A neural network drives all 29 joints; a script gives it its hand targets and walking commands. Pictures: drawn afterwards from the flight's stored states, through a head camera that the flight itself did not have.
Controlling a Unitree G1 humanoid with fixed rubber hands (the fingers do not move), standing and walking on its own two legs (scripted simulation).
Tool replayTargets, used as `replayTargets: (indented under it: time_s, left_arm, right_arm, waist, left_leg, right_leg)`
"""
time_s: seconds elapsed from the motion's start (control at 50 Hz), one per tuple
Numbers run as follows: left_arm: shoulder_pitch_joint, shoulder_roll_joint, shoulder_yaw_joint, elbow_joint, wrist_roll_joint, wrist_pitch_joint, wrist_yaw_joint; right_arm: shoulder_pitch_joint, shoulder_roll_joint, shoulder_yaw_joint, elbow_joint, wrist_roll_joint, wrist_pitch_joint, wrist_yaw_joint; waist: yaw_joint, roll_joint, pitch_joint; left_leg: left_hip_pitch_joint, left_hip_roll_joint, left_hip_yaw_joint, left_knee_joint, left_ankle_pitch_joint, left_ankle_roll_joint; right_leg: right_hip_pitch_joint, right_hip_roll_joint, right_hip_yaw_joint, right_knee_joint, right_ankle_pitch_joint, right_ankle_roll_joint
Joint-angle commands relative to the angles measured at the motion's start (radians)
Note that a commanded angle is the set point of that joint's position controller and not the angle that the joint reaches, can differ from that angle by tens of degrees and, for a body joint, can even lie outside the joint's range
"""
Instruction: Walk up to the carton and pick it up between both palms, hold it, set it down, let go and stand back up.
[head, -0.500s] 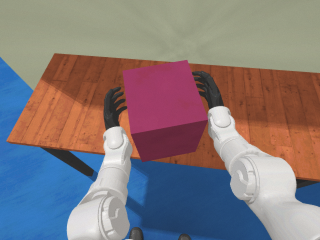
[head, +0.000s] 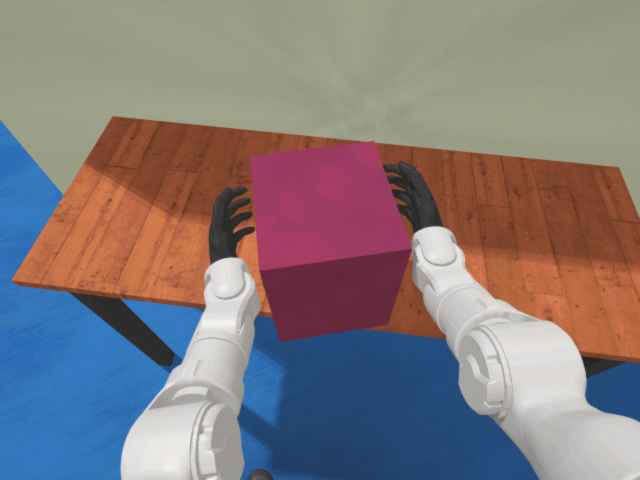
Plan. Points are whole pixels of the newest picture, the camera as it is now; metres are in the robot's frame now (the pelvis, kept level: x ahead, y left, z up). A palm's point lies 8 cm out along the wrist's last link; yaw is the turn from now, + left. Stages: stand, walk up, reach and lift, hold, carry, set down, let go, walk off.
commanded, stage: reach and lift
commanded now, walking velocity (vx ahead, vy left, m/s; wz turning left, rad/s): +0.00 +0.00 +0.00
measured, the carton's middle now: (324, 247) +0.43 +0.03 -0.02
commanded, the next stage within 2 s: hold in 1.76 s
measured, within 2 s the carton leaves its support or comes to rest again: neither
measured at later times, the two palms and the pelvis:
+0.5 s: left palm (194, 173) +0.40 +0.17 +0.16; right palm (442, 168) +0.43 -0.09 +0.16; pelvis +0.02 -0.01 +0.01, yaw +3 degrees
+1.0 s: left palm (185, 181) +0.38 +0.17 +0.17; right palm (450, 197) +0.38 -0.09 +0.16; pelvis +0.00 +0.03 +0.02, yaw +2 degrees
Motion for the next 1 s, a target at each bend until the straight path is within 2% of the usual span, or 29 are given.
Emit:
replayTargets:
  time_s: [0.0,0.04,0.1,0.14,0.16,0.22,0.26,0.28,0.32,0.34,0.38,0.42,0.46,0.5,0.52,0.54,0.56,0.62,0.66,0.7,0.76,0.86,0.92,0.98]
  left_arm:
    - [-0.801,-0.631,-0.437,-0.263,-0.003,0.005,-0.072]
    - [-0.855,-0.655,-0.460,-0.300,-0.022,0.029,-0.073]
    - [-0.927,-0.662,-0.485,-0.340,-0.049,0.058,-0.079]
    - [-0.965,-0.652,-0.487,-0.359,-0.069,0.073,-0.085]
    - [-0.973,-0.651,-0.484,-0.356,-0.065,0.083,-0.088]
    - [-0.953,-0.609,-0.449,-0.309,-0.060,0.128,-0.106]
    - [-0.949,-0.564,-0.390,-0.278,-0.046,0.168,-0.135]
    - [-0.932,-0.550,-0.373,-0.261,-0.036,0.190,-0.152]
    - [-0.885,-0.512,-0.334,-0.236,-0.022,0.236,-0.186]
    - [-0.862,-0.504,-0.306,-0.229,-0.007,0.257,-0.205]
    - [-0.804,-0.500,-0.277,-0.225,0.009,0.302,-0.241]
    - [-0.768,-0.508,-0.280,-0.272,0.004,0.352,-0.269]
    - [-0.722,-0.538,-0.317,-0.311,0.003,0.402,-0.295]
    - [-0.706,-0.550,-0.337,-0.350,-0.001,0.445,-0.314]
    - [-0.698,-0.576,-0.368,-0.399,-0.005,0.464,-0.320]
    - [-0.708,-0.583,-0.384,-0.417,-0.003,0.480,-0.322]
    - [-0.723,-0.596,-0.413,-0.456,-0.014,0.489,-0.320]
    - [-0.742,-0.628,-0.466,-0.489,-0.016,0.532,-0.303]
    - [-0.758,-0.664,-0.533,-0.523,-0.042,0.555,-0.283]
    - [-0.766,-0.702,-0.589,-0.558,-0.056,0.575,-0.257]
    - [-0.741,-0.715,-0.586,-0.575,-0.033,0.596,-0.228]
    - [-0.719,-0.713,-0.588,-0.639,-0.021,0.621,-0.210]
    - [-0.693,-0.686,-0.574,-0.660,-0.004,0.633,-0.214]
    - [-0.663,-0.668,-0.579,-0.672,-0.017,0.642,-0.238]
  right_arm:
    - [-0.607,0.649,0.243,-0.275,-0.029,0.079,0.130]
    - [-0.635,0.686,0.280,-0.383,0.007,0.125,0.130]
    - [-0.672,0.727,0.309,-0.481,0.049,0.192,0.133]
    - [-0.661,0.767,0.325,-0.502,0.065,0.230,0.134]
    - [-0.663,0.764,0.326,-0.511,0.080,0.246,0.132]
    - [-0.663,0.774,0.337,-0.531,0.113,0.294,0.118]
    - [-0.642,0.789,0.338,-0.520,0.130,0.343,0.103]
    - [-0.619,0.784,0.327,-0.505,0.134,0.366,0.095]
    - [-0.563,0.775,0.300,-0.475,0.133,0.405,0.074]
    - [-0.557,0.770,0.304,-0.495,0.145,0.419,0.062]
    - [-0.569,0.760,0.318,-0.561,0.163,0.438,0.042]
    - [-0.576,0.768,0.358,-0.637,0.210,0.450,0.020]
    - [-0.594,0.759,0.375,-0.763,0.233,0.463,-0.003]
    - [-0.622,0.738,0.378,-0.839,0.242,0.474,-0.021]
    - [-0.633,0.738,0.377,-0.905,0.241,0.479,-0.028]
    - [-0.633,0.738,0.376,-0.915,0.238,0.491,-0.027]
    - [-0.643,0.729,0.360,-0.940,0.231,0.494,-0.023]
    - [-0.684,0.717,0.340,-0.996,0.213,0.512,-0.008]
    - [-0.704,0.707,0.350,-0.995,0.213,0.525,0.008]
    - [-0.696,0.700,0.341,-0.997,0.212,0.541,0.029]
    - [-0.668,0.686,0.313,-0.935,0.201,0.550,0.059]
    - [-0.623,0.684,0.315,-0.893,0.214,0.551,0.090]
    - [-0.591,0.685,0.334,-0.894,0.230,0.548,0.091]
    - [-0.569,0.710,0.377,-0.959,0.244,0.549,0.071]
  waist:
    - [-0.004,0.002,-0.767]
    - [-0.014,0.005,-0.789]
    - [-0.021,0.003,-0.793]
    - [-0.025,-0.020,-0.785]
    - [-0.030,-0.013,-0.772]
    - [-0.019,-0.026,-0.699]
    - [-0.017,-0.058,-0.604]
    - [-0.031,-0.061,-0.556]
    - [-0.055,-0.072,-0.467]
    - [-0.050,-0.070,-0.427]
    - [-0.053,-0.071,-0.392]
    - [-0.046,-0.052,-0.385]
    - [-0.079,-0.051,-0.365]
    - [-0.092,-0.049,-0.325]
    - [-0.111,-0.038,-0.310]
    - [-0.113,-0.031,-0.283]
    - [-0.132,-0.028,-0.269]
    - [-0.140,0.005,-0.283]
    - [-0.150,0.047,-0.319]
    - [-0.175,0.084,-0.347]
    - [-0.169,0.136,-0.339]
    - [-0.163,0.150,-0.322]
    - [-0.155,0.139,-0.291]
    - [-0.152,0.090,-0.288]
  left_leg:
    - [0.439,-0.096,-0.019,0.047,0.283,0.017]
    - [0.440,-0.097,-0.038,0.042,0.254,0.023]
    - [0.434,-0.105,-0.055,0.036,0.205,0.025]
    - [0.416,-0.112,-0.058,0.031,0.176,0.031]
    - [0.417,-0.111,-0.062,0.035,0.161,0.029]
    - [0.401,-0.118,-0.063,0.012,0.128,0.041]
    - [0.387,-0.130,-0.062,-0.010,0.089,0.051]
    - [0.393,-0.128,-0.065,-0.027,0.063,0.053]
    - [0.405,-0.137,-0.062,-0.056,0.071,0.048]
    - [0.427,-0.137,-0.067,-0.066,0.084,0.048]
    - [0.438,-0.143,-0.061,-0.083,0.130,0.039]
    - [0.484,-0.147,-0.063,-0.074,0.200,0.032]
    - [0.533,-0.159,-0.064,-0.075,0.269,0.020]
    - [0.577,-0.163,-0.070,-0.074,0.282,0.010]
    - [0.609,-0.165,-0.073,-0.071,0.288,0.007]
    - [0.642,-0.162,-0.068,-0.080,0.283,0.004]
    - [0.675,-0.161,-0.075,-0.078,0.280,-0.003]
    - [0.734,-0.143,-0.075,-0.097,0.192,-0.002]
    - [0.767,-0.133,-0.078,-0.110,0.148,-0.012]
    - [0.802,-0.118,-0.097,-0.125,0.108,-0.020]
    - [0.841,-0.103,-0.111,-0.148,0.085,-0.024]
    - [0.895,-0.097,-0.111,-0.149,0.139,-0.020]
    - [0.914,-0.099,-0.100,-0.131,0.224,-0.019]
    - [0.908,-0.114,-0.078,-0.119,0.286,-0.011]
  right_leg:
    - [0.330,0.041,0.001,0.013,0.287,0.040]
    - [0.367,0.040,0.012,0.023,0.285,0.048]
    - [0.398,0.031,0.036,0.034,0.260,0.064]
    - [0.431,0.017,0.047,0.041,0.262,0.078]
    - [0.434,0.012,0.052,0.044,0.263,0.080]
    - [0.485,-0.012,0.077,0.045,0.306,0.102]
    - [0.539,-0.027,0.093,0.032,0.339,0.120]
    - [0.559,-0.040,0.101,0.017,0.350,0.124]
    - [0.628,-0.048,0.098,-0.003,0.415,0.133]
    - [0.654,-0.056,0.102,-0.013,0.458,0.136]
    - [0.734,-0.062,0.109,-0.019,0.576,0.140]
    - [0.786,-0.072,0.119,-0.016,0.682,0.141]
    - [0.812,-0.055,0.101,-0.035,0.721,0.145]
    - [0.784,-0.040,0.088,-0.054,0.669,0.138]
    - [0.750,-0.035,0.076,-0.071,0.606,0.135]
    - [0.706,-0.021,0.058,-0.087,0.515,0.132]
    - [0.666,-0.016,0.045,-0.105,0.424,0.122]
    - [0.572,0.000,0.023,-0.130,0.185,0.095]
    - [0.527,0.007,0.006,-0.137,0.078,0.076]
    - [0.480,0.013,-0.005,-0.147,0.004,0.064]
    - [0.439,0.012,-0.012,-0.152,-0.049,0.050]
    - [0.441,0.018,-0.006,-0.148,-0.011,0.046]
    - [0.456,0.022,-0.005,-0.157,0.042,0.043]
    - [0.522,0.024,0.005,-0.159,0.114,0.051]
